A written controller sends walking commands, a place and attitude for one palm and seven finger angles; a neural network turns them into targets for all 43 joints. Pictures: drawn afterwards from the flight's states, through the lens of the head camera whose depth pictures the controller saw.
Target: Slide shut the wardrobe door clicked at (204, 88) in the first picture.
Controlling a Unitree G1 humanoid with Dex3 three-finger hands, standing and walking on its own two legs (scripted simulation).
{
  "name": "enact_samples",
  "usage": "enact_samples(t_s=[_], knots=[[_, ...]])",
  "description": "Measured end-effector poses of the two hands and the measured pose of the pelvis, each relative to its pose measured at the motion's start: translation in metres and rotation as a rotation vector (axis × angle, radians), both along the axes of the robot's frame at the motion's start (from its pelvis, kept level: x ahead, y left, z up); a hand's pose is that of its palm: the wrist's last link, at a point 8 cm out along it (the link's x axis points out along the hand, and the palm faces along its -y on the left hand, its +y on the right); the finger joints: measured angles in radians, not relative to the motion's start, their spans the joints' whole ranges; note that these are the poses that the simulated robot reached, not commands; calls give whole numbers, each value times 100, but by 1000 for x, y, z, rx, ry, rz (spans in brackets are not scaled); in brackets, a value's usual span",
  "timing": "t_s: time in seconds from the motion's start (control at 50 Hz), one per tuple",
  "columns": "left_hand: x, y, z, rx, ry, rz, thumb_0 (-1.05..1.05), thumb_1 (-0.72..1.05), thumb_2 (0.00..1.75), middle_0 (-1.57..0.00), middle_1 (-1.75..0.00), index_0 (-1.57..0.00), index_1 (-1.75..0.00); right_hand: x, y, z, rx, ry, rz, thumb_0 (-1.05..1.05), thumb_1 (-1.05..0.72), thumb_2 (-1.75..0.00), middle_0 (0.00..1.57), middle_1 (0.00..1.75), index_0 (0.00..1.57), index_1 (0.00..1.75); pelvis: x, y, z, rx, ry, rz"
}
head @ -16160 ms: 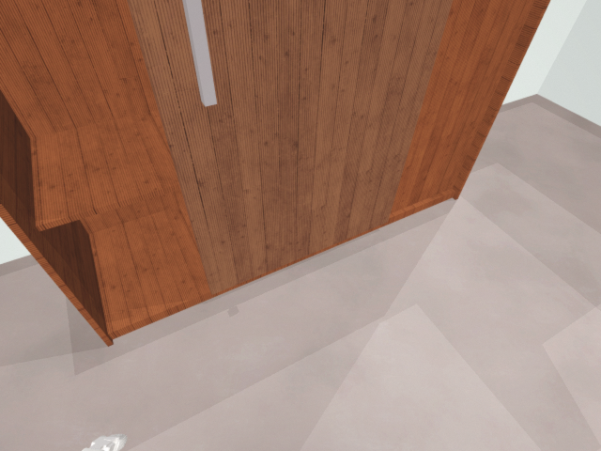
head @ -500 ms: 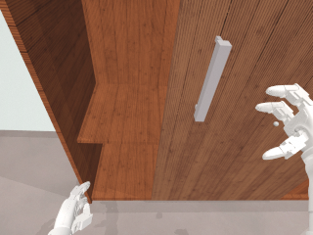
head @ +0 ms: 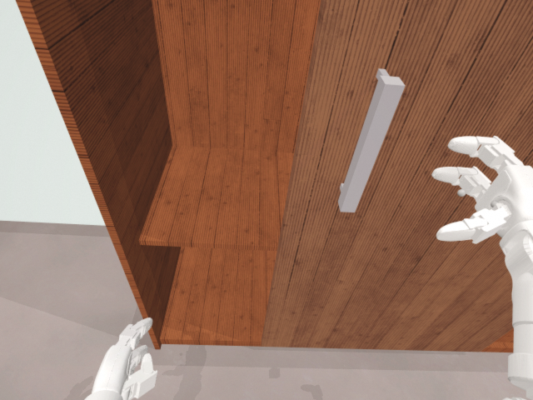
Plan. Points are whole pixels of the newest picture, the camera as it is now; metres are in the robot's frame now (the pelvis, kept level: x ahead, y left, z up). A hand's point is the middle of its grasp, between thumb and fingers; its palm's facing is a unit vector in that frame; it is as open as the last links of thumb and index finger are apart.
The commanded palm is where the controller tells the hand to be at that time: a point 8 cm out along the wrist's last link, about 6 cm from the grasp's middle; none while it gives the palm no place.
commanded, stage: move the hooked fingers beside the handle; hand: right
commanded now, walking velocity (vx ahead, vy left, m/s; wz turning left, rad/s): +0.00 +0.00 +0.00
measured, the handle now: (362, 146) +0.47 -0.13 +0.19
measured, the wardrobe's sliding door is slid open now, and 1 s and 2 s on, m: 0.37 0.37 0.37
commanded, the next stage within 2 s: none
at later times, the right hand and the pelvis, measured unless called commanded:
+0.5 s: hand (419, 181) +0.38 -0.19 +0.19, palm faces -0.02 +1.00 -0.04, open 14.0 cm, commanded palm +0.36 -0.25 +0.20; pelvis +0.00 +0.00 +0.00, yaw +0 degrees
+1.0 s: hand (421, 166) +0.40 -0.20 +0.20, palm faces +0.00 +1.00 -0.04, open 14.0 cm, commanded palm +0.37 -0.24 +0.19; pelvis +0.01 +0.00 +0.00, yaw +1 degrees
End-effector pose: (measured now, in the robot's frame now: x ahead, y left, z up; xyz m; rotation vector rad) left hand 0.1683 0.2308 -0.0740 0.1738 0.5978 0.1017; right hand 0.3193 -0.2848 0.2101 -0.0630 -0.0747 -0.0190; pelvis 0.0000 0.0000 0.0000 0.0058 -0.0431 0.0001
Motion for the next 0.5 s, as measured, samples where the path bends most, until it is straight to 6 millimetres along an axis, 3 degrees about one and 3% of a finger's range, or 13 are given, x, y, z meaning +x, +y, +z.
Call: enact_samples(t_s=[0.1, 0.18, 0.26, 0.34, 0.42, 0.5], knots=[[-3, 5, -2, 0, 9, 11, 2, 91, 89, -20, -30, -20, -30, 5, 13, -20, -4, 67, 27, -1, 50, -30, 30, 120, 30, 120, -1, 0, 0, -1, 12, 5], [-7, 7, -3, 10, 16, 10, 2, 91, 89, -20, -30, -20, -30, 2, 23, -6, 5, -56, 35, -2, 50, -30, 30, 120, 30, 120, 2, 1, 0, -3, 6, 9], [-9, 9, -4, 11, 30, 15, 2, 91, 89, -20, -30, -20, -30, 9, 19, 7, 22, -91, 12, -2, 50, -30, 30, 120, 30, 120, 3, 4, 0, -3, 0, 7], [-13, 12, -7, 5, 48, 30, 2, 91, 89, -20, -30, -20, -30, 22, 16, -7, 7, 34, 2, -1, 50, -30, 30, 120, 30, 120, 1, 4, -1, -2, 8, 4], [-19, 16, -12, 14, 75, 40, 1, 91, 89, -20, -30, -20, -30, 31, 27, -26, 11, 101, 27, -1, 50, -30, 30, 120, 30, 120, -1, 3, -1, 0, 20, 3], [-25, 18, -13, 26, 95, 46, 2, 91, 89, -20, -30, -20, -30, 37, 38, -17, 21, 2, 38, -2, 50, -30, 30, 120, 30, 120, 1, 3, 0, -2, 21, 9]])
